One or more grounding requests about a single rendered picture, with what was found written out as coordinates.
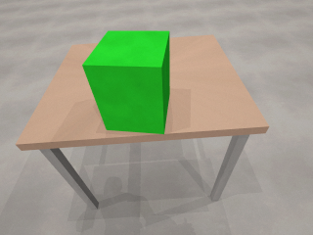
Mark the carton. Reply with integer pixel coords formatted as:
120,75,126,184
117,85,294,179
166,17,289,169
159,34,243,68
82,30,170,134

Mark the table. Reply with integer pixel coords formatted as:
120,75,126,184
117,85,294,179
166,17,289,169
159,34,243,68
15,34,269,210

